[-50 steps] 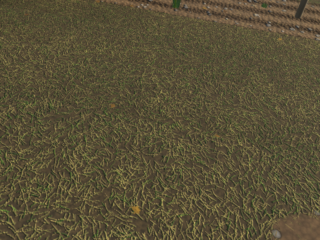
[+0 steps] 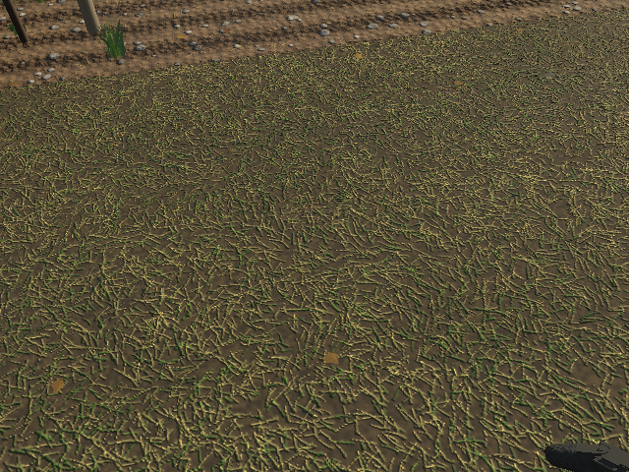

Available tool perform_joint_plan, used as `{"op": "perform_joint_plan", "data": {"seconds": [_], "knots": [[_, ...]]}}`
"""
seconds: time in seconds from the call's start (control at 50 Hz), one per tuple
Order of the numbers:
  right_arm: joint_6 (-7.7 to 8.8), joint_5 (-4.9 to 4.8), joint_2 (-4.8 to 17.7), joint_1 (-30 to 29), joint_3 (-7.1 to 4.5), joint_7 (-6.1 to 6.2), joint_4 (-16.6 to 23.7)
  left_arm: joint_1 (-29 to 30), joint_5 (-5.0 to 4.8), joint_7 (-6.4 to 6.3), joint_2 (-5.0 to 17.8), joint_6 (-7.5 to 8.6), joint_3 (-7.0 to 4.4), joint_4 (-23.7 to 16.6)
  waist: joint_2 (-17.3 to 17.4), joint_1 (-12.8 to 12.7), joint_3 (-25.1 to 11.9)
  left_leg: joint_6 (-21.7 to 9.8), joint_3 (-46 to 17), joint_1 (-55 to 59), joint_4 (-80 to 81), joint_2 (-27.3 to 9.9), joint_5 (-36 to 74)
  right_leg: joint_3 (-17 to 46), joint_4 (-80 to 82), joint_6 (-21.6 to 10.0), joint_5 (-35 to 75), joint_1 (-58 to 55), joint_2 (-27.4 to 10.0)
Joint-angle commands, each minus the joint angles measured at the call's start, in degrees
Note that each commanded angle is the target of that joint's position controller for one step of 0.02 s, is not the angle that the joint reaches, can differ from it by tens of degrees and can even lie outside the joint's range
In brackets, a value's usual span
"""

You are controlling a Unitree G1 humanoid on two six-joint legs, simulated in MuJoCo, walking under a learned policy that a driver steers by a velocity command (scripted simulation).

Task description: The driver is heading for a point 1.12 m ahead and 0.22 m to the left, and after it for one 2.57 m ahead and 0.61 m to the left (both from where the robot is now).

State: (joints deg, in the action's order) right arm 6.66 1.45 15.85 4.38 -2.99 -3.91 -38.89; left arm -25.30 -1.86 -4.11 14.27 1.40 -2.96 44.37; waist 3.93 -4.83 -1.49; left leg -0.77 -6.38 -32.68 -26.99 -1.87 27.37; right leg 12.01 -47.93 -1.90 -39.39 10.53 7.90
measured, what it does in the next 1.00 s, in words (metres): goes down: left foot 0.16 m lower, then right foot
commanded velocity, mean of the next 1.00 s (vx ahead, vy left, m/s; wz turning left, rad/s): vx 0.17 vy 0.00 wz -0.02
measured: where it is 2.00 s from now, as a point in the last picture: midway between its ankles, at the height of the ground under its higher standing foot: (328, 391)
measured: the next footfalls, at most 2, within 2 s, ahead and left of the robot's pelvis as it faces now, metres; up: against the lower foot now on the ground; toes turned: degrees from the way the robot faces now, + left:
left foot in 0.08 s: +0.20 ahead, +0.14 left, -0.16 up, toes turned -2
right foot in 0.54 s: +0.21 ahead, -0.07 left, -0.16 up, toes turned +1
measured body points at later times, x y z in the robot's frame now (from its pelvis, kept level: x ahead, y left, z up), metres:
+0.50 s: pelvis +0.13 +0.08 -0.11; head +0.13 +0.09 +0.34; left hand +0.24 +0.31 -0.24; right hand +0.16 -0.15 -0.24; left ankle +0.16 +0.14 -0.84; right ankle +0.18 -0.10 -0.82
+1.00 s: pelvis +0.26 +0.03 -0.10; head +0.27 +0.00 +0.35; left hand +0.16 +0.26 -0.23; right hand +0.41 -0.22 -0.23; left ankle +0.36 +0.20 -0.77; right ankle +0.17 -0.08 -0.84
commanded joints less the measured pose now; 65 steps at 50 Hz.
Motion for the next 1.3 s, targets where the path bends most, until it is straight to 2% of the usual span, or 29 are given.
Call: {"op": "perform_joint_plan", "data": {"seconds": [0.02,0.06,0.08,0.1,0.12,0.14,0.18,0.2,0.24,0.26,0.32,0.4,0.46,0.5,0.54,0.58,0.64,0.7,0.74,0.78,0.8,0.86,0.94,1.14,1.22,1.24,1.26,1.28,1.3], "knots": [[0.29,-1.36,2.70,0.59,-0.75,0.29,2.20,-1.28,-0.52,-1.83,4.01,-0.80,-1.04,-1.50,-7.57,0.57,3.03,0.90,-3.19,5.61,13.77,-4.14,6.66,7.96,-5.88,-5.39,24.21,-1.47,-7.64],[-0.32,-1.08,4.46,19.77,-2.48,0.89,-5.30,-1.92,0.28,-0.56,1.50,-1.13,0.14,0.95,-5.12,7.73,-1.36,1.79,2.98,27.18,17.41,-5.26,16.86,1.25,-24.26,-2.10,22.55,5.80,-4.45],[-0.72,-0.68,6.68,30.18,-2.72,0.55,-9.34,-6.21,0.33,1.02,-1.38,-0.51,0.56,3.03,2.50,10.01,-8.96,-0.65,-1.95,47.77,5.31,-11.82,33.56,-2.30,-43.26,1.26,-6.31,19.79,0.07],[-0.90,0.58,8.77,31.97,-2.24,0.14,-11.30,-15.50,-1.36,2.09,-2.56,-0.08,0.97,4.96,12.71,7.03,-14.58,-4.82,-7.59,64.38,-11.96,-17.47,52.96,0.38,-66.93,4.75,-21.13,38.13,3.37],[-1.85,-0.80,8.75,28.04,-1.88,-0.28,-11.54,-18.92,-2.25,2.75,0.01,0.57,1.67,3.97,15.89,4.34,-21.65,-10.67,-15.03,65.79,-13.83,-22.58,47.83,3.66,-72.90,6.16,-15.27,44.54,-1.53],[-2.84,-0.89,5.17,23.87,-0.77,0.03,-10.03,-13.14,-1.72,2.55,1.73,0.50,1.68,3.53,8.00,6.15,-20.96,-12.75,-14.65,58.94,-10.11,-21.79,32.41,2.78,-71.36,6.79,-11.65,45.17,-4.13],[-4.03,-1.87,2.67,10.57,0.93,2.06,-8.72,-2.08,-1.29,0.48,3.36,-1.71,1.16,-0.10,-3.20,1.24,-12.55,-16.53,-21.54,33.52,2.88,-22.08,-9.57,-4.40,-64.09,7.01,0.71,39.41,-10.55],[-3.74,0.09,2.66,8.44,1.50,2.71,-7.51,2.69,-0.66,-0.66,4.11,-3.35,1.18,-0.23,-5.59,2.60,-7.26,-15.67,-19.63,19.13,6.92,-20.64,-14.68,-3.32,-61.14,5.36,7.53,32.65,-10.05],[-3.42,1.21,3.63,8.66,2.00,2.61,-8.68,4.06,1.36,-2.00,1.36,-4.60,1.44,-1.16,0.36,1.76,-1.84,-12.62,-13.38,9.39,8.91,-14.86,-14.75,-5.40,-58.70,4.14,8.33,29.15,-9.57],[-3.05,0.97,3.99,8.83,1.83,3.06,-8.04,2.56,1.18,-2.23,4.77,-3.44,-0.31,-0.16,-0.33,1.24,-0.15,-10.92,-8.48,6.49,8.73,-9.80,-16.64,-3.30,-48.52,3.67,20.87,26.96,-9.08],[-3.38,0.13,-0.29,16.31,3.05,5.50,-11.12,3.09,2.06,-1.87,-0.85,-1.76,0.54,0.32,2.98,2.88,-3.75,-10.47,-6.82,18.20,4.39,-9.29,-2.12,-2.84,-40.17,5.69,26.97,32.49,-9.46],[-6.20,-0.92,-1.92,17.77,2.61,7.82,-11.07,10.88,1.92,-1.02,-4.43,-3.14,1.49,-1.44,3.53,5.63,-2.92,-4.58,-4.57,20.33,7.75,-5.11,-27.34,-5.89,-0.72,6.89,31.19,22.26,-11.16],[-6.71,0.00,2.62,18.09,0.68,6.71,-10.13,11.21,0.72,0.36,-0.80,-3.54,-0.13,0.64,5.33,6.63,2.99,-6.00,-10.19,9.99,15.16,-7.19,-51.91,-8.16,9.66,6.14,25.83,8.86,-9.28],[-6.69,-0.24,0.78,16.54,0.89,6.13,-9.50,9.35,1.10,0.87,-0.14,-3.08,-0.61,2.69,4.07,5.69,6.93,-6.45,-12.64,7.84,16.84,-7.78,-57.40,-7.54,16.97,3.95,27.00,5.30,-10.25],[-6.34,-0.47,-0.62,19.09,1.14,5.48,-10.63,7.39,2.73,1.06,-0.23,-2.38,-0.66,4.37,-0.34,4.98,6.18,-4.23,-12.30,8.24,15.09,-6.00,-55.83,-5.78,21.86,2.62,31.53,-0.58,-12.81],[-5.93,-0.98,1.00,20.35,0.07,5.22,-10.50,6.35,1.84,1.31,2.03,-2.32,-1.78,6.61,-5.60,6.09,3.83,-3.11,-7.27,7.45,15.84,-1.48,-59.60,-8.47,16.80,1.41,23.54,-2.17,-10.89],[-6.66,-1.85,3.88,17.29,-1.36,5.98,-8.85,9.47,1.49,1.46,-0.38,-0.73,-1.51,6.37,-3.10,5.76,5.07,-8.12,-10.35,14.02,13.72,-4.81,-72.54,-11.96,13.10,0.58,15.28,10.04,-7.26],[-5.89,-2.34,5.39,19.65,-2.37,6.26,-8.78,13.26,0.72,2.20,-0.84,2.05,-1.22,5.45,-0.38,7.29,6.88,-13.07,-18.03,18.32,14.83,-11.78,-72.18,-11.60,12.56,-1.55,17.89,16.44,-9.50],[-5.72,-3.04,3.58,15.57,-1.99,5.99,-7.32,6.31,0.63,2.77,-0.87,3.19,-1.53,8.23,0.12,3.60,5.24,-11.40,-13.39,11.52,11.29,-9.20,-69.04,-11.41,17.37,-3.27,17.37,5.47,-9.40],[-4.46,-3.63,-2.91,7.55,-0.48,5.57,-3.56,-10.57,0.84,2.54,4.76,4.11,-3.49,13.96,-13.17,-1.97,5.08,-3.32,5.05,-8.52,-14.61,4.33,-57.78,9.64,29.33,-8.80,2.45,-11.69,-19.45],[-2.95,-4.01,-1.36,5.41,-0.73,5.28,-1.60,-13.90,1.70,2.90,8.84,4.64,-4.26,13.97,-19.51,-2.90,7.02,-2.22,5.57,-21.54,-26.26,5.82,-59.46,29.19,36.28,-14.13,5.69,-18.31,-29.74],[-1.95,-3.20,1.20,9.56,-1.49,4.30,-4.68,-5.63,1.55,3.66,4.19,5.03,-2.76,10.94,-9.30,2.22,4.77,-2.35,1.06,-24.86,-35.92,0.07,-47.03,17.78,33.13,-10.37,16.29,-17.03,-26.50],[-3.66,-3.14,-0.36,7.08,-1.29,3.58,-4.90,-6.02,1.94,3.22,1.09,4.46,-1.45,12.05,-10.33,3.03,4.90,-0.92,1.41,-16.21,-32.17,-0.80,-31.51,0.76,35.71,-6.24,35.04,-7.65,-20.86],[-3.47,-3.05,-1.99,-11.73,-0.01,0.53,4.82,-7.04,1.44,1.61,4.59,3.66,-1.46,13.22,-9.33,-0.74,10.40,-3.36,8.48,-8.86,-10.29,1.76,-25.66,-14.36,34.81,-3.38,49.27,-8.81,-21.91],[-3.56,-3.01,3.14,1.44,-2.61,-0.18,3.32,-4.67,1.59,1.21,8.38,2.40,-2.34,12.12,-12.71,8.75,0.00,-8.64,13.75,13.73,-6.61,7.88,-33.87,-18.20,12.00,-1.74,86.65,-12.00,-22.22],[-3.99,-3.21,7.56,12.64,-4.47,0.76,0.90,-2.64,1.91,1.17,9.49,2.86,-2.50,10.88,-11.24,14.29,-6.31,-11.65,6.13,32.62,-6.42,4.15,-30.02,-19.45,-3.19,0.28,80.10,0.12,-20.92],[-3.74,-2.89,14.75,18.35,-5.73,1.26,-0.10,-8.31,3.35,2.74,1.81,4.55,0.21,8.08,4.33,11.18,-18.11,-23.80,-26.92,58.25,-2.86,-13.17,-39.39,-16.92,-30.52,3.53,32.91,25.17,-10.24],[-3.91,-3.14,11.07,23.06,-4.68,1.35,-1.29,-6.46,2.16,4.58,3.04,7.50,0.15,8.57,5.89,12.72,-27.41,-26.04,-45.09,63.53,8.31,-17.77,-47.13,-4.23,-37.14,1.84,8.42,32.25,-5.94],[-3.90,-2.21,7.46,20.46,-3.74,1.54,-2.04,0.62,-0.35,4.71,6.85,8.43,-1.39,6.31,5.00,13.25,-17.47,-21.79,-35.30,58.26,8.93,-15.46,-43.90,-3.59,-36.55,0.57,11.96,38.53,-9.50]]}}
